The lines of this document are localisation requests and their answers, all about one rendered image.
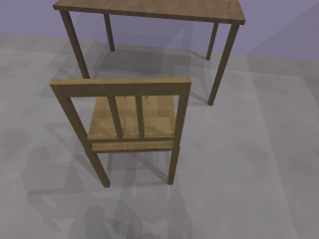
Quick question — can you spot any chair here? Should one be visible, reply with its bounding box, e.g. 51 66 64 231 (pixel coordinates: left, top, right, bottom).
50 77 191 188

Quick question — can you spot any table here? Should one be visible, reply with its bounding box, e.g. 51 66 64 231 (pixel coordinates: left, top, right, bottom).
53 0 246 106

